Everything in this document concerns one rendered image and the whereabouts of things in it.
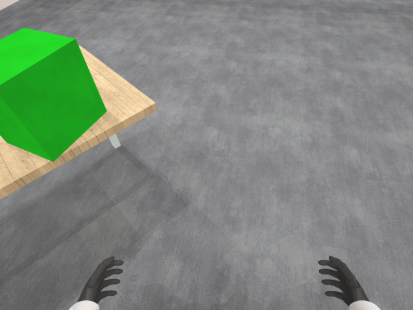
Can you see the robot left hand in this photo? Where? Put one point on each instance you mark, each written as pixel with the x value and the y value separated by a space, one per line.
pixel 94 286

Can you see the carton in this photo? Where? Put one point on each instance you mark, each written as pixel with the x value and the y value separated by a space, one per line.
pixel 48 98

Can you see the robot right hand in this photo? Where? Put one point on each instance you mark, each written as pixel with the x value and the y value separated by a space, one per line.
pixel 352 290

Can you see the table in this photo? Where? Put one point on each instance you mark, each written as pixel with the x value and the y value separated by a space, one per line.
pixel 125 105

